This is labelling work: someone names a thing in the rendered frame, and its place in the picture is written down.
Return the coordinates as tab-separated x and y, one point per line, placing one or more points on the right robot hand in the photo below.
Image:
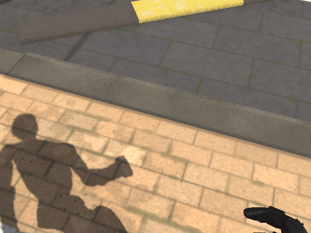
275	218

